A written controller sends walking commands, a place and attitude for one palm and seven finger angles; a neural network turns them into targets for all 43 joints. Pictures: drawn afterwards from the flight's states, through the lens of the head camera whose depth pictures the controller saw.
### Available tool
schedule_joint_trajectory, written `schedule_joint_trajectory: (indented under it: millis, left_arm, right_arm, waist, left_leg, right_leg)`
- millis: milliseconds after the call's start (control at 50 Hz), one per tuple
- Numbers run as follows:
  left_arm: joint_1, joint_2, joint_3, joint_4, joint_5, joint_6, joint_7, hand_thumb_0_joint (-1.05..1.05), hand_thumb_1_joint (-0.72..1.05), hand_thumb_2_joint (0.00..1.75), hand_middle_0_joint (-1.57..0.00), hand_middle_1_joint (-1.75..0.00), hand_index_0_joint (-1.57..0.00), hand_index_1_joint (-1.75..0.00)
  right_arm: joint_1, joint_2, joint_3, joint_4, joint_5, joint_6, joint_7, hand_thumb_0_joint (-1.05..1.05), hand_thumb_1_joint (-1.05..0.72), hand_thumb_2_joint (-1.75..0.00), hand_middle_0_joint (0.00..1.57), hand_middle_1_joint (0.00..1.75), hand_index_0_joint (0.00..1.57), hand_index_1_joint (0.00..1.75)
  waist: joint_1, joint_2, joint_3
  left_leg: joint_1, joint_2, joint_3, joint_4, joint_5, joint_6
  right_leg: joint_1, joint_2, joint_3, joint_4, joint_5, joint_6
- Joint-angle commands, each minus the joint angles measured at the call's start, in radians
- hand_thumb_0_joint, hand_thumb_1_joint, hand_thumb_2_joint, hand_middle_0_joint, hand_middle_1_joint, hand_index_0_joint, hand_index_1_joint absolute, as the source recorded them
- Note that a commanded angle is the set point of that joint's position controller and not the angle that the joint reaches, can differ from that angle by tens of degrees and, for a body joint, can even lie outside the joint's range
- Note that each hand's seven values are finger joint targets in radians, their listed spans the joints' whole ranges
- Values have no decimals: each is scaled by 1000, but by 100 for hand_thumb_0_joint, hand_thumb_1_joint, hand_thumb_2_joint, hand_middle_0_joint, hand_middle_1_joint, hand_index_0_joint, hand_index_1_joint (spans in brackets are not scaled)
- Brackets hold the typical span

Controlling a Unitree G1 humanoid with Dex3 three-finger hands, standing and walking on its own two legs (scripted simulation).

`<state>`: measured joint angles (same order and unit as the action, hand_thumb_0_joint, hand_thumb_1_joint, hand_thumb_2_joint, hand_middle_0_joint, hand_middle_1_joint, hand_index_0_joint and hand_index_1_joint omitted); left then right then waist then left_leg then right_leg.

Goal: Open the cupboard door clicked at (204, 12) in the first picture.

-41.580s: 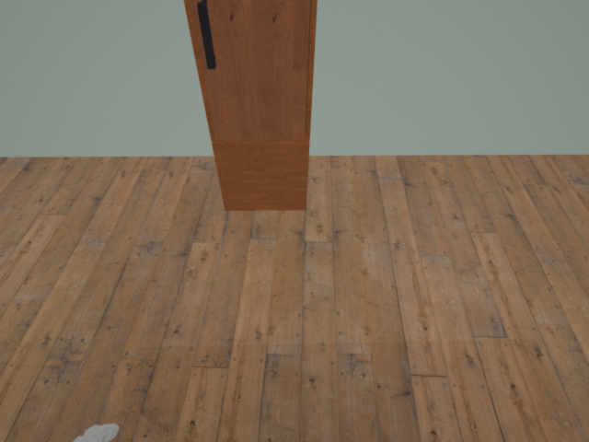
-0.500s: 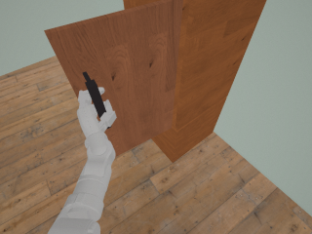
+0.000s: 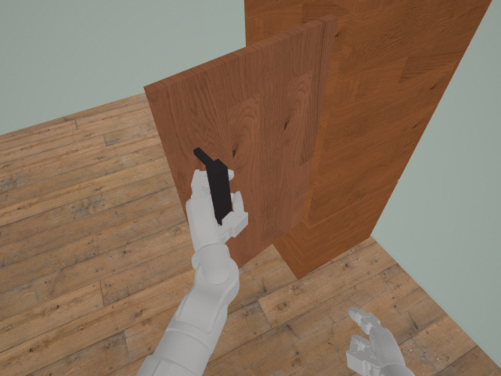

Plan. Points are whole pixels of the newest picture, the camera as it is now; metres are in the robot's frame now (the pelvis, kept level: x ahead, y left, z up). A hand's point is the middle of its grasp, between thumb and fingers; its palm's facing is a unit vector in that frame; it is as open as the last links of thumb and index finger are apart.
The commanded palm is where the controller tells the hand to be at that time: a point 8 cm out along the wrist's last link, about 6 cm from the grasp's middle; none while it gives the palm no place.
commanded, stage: open thumb and fingers to let go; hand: left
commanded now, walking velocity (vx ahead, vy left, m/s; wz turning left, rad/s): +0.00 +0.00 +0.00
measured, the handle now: (214, 196) +0.39 +0.09 +0.08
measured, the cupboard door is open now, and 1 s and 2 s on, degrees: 100 100 100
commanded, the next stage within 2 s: slide the hand sideways off the handle in 0.68 s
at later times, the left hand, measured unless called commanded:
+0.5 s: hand (238, 221) +0.33 +0.04 +0.09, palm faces +0.34 -0.94 -0.02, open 14.0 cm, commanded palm +0.29 +0.09 +0.08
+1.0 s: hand (227, 241) +0.30 +0.06 +0.08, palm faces -0.16 -0.99 -0.06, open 16.6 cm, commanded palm +0.28 +0.09 +0.08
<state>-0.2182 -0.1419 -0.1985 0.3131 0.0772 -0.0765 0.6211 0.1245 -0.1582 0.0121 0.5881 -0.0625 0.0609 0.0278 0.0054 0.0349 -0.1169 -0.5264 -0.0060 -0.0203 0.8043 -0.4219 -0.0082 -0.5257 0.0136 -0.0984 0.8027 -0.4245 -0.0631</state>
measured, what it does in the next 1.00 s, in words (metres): stands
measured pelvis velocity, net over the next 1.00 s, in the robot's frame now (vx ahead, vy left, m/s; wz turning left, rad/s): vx -0.03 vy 0.01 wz -0.01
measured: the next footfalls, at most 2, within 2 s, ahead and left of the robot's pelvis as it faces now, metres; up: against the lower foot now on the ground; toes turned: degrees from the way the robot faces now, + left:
none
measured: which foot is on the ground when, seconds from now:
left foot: down 0.00-1.00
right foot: down 0.00-1.00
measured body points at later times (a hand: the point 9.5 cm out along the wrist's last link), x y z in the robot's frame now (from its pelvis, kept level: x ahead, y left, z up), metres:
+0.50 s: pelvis -0.02 +0.00 +0.00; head +0.00 -0.02 +0.45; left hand +0.31 +0.09 +0.09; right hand +0.11 -0.24 -0.12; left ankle -0.01 +0.13 -0.70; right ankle -0.01 -0.08 -0.70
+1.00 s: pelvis -0.03 +0.01 +0.00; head -0.02 -0.01 +0.45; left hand +0.30 +0.11 +0.09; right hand +0.11 -0.21 -0.11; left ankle -0.01 +0.13 -0.70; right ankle -0.01 -0.08 -0.70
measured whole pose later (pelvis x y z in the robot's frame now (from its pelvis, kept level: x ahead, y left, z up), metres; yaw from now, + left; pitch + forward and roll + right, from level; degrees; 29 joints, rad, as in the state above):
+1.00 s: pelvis -0.03 +0.01 +0.00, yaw -1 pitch +5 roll +0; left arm -0.23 0.07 -0.18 0.40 -0.09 -0.27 0.08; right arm 0.24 -0.21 0.02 0.60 0.01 0.00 -0.02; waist -0.01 0.05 -0.06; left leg -0.51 -0.01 0.00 0.80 -0.38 0.01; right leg -0.51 0.00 -0.08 0.80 -0.37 -0.05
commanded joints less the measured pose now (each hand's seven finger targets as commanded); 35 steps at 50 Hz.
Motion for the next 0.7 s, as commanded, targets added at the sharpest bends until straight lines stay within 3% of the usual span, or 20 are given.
schedule_joint_trajectory:
  millis: [0, 100, 240, 280, 440, 500, 560, 600, 640, 680]
  left_arm:
    - [-245, -99, -23, -226, 21, -57, -12, 0, 34, 66, -36, -129, -36, -129]
    - [-261, -90, -27, -259, 20, -77, -13, 0, -1, 51, -33, -125, -33, -125]
    - [-233, -46, 20, -262, 13, -94, -2, 0, -50, 30, -30, -120, -30, -120]
    - [-228, -27, 38, -268, 14, -100, 0, 0, -50, 30, -30, -120, -30, -120]
    - [-244, -10, 57, -235, 18, -119, 14, 0, -50, 30, -23, -80, -23, -80]
    - [-286, -12, 50, -204, 22, -123, 14, 0, -50, 30, -21, -65, -21, -65]
    - [-340, -43, 22, -159, 29, -125, 15, 0, -50, 30, -18, -50, -18, -50]
    - [-369, -38, 25, -149, 28, -131, 15, 0, -50, 30, -17, -40, -17, -40]
    - [-384, -37, 33, -142, 21, -134, 14, 0, -50, 30, -15, -30, -15, -30]
    - [-378, -29, 48, -127, 15, -133, 16, 0, -50, 30, -15, -30, -15, -30]
  right_arm:
    - [5, -99, -46, -124, 6, -23, -13, 0, -90, -90, 20, 30, 20, 30]
    - [11, -103, -49, -125, 6, -33, -17, 0, -90, -90, 20, 30, 20, 30]
    - [10, -105, -49, -118, 6, -49, -27, 0, -90, -90, 20, 30, 20, 30]
    - [12, -108, -50, -116, 4, -53, -27, 0, -90, -90, 20, 30, 20, 30]
    - [2, -109, -50, -104, 4, -68, -29, 0, -90, -90, 20, 30, 20, 30]
    - [-6, -112, -50, -95, 4, -70, -33, 0, -90, -90, 20, 30, 20, 30]
    - [-10, -110, -49, -83, 4, -75, -34, 0, -90, -90, 20, 30, 20, 30]
    - [-4, -114, -50, -80, 4, -78, -34, 0, -90, -90, 20, 30, 20, 30]
    - [-7, -112, -48, -81, 3, -79, -33, 0, -90, -90, 20, 30, 20, 30]
    - [-7, -111, -48, -84, 2, -77, -33, 0, -90, -90, 20, 30, 20, 30]
  waist:
    - [-32, -118, -285]
    - [-39, -134, -277]
    - [-21, -146, -272]
    - [-17, -141, -275]
    - [-22, -135, -231]
    - [-35, -163, -209]
    - [-49, -129, -186]
    - [-49, -143, -204]
    - [-42, -108, -227]
    - [-36, -128, -242]
  left_leg:
    - [109, -4, 14, -48, 387, 11]
    - [99, -2, 11, -50, 362, 13]
    - [71, -11, 19, -71, 288, 15]
    - [67, -12, 21, -72, 283, 15]
    - [52, -13, 27, -78, 221, 17]
    - [46, -14, 23, -77, 190, 20]
    - [60, -13, 24, -78, 170, 23]
    - [61, -12, 19, -79, 173, 23]
    - [66, -13, 21, -78, 181, 22]
    - [57, -13, 19, -74, 194, 21]
  right_leg:
    - [190, -34, 70, -100, 571, 46]
    - [184, -36, 75, -107, 548, 51]
    - [206, -44, 98, -142, 466, 55]
    - [211, -46, 106, -147, 462, 56]
    - [175, -47, 116, -178, 341, 55]
    - [153, -51, 128, -202, 276, 59]
    - [104, -42, 112, -199, 207, 49]
    - [102, -37, 105, -191, 197, 46]
    - [105, -36, 101, -177, 215, 44]
    - [115, -33, 96, -164, 238, 44]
